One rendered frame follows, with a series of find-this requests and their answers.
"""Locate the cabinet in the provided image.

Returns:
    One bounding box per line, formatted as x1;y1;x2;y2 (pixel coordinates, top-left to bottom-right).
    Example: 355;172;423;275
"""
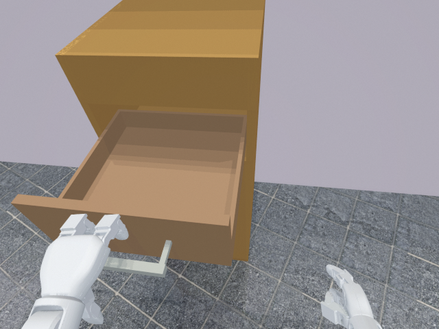
55;0;265;261

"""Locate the drawer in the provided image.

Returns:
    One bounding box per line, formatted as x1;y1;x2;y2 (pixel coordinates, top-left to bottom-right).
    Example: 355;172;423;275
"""
11;109;247;266

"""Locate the robot right hand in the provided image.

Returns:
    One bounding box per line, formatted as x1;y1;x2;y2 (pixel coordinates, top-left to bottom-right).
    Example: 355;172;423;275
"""
320;265;374;329

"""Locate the robot left forearm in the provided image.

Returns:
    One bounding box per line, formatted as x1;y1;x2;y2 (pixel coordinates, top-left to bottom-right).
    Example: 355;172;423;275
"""
21;295;85;329

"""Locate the robot left hand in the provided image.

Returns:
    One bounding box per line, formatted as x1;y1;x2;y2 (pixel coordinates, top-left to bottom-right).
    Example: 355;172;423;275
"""
40;214;129;324

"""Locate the robot right forearm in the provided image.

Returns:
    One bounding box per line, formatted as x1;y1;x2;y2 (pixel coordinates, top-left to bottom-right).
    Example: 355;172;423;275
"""
348;315;382;329

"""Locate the handle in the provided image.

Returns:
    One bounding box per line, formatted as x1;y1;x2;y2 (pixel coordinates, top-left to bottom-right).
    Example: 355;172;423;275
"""
84;234;172;278

